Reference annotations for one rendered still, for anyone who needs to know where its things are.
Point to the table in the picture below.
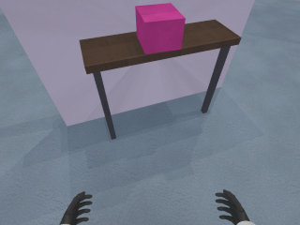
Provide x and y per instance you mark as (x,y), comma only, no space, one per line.
(125,50)

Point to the carton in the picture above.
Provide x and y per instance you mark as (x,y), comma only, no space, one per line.
(159,28)

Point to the right robot hand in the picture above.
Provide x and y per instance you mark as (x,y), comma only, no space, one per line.
(236,210)

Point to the left robot hand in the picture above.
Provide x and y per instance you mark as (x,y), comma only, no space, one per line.
(72,212)

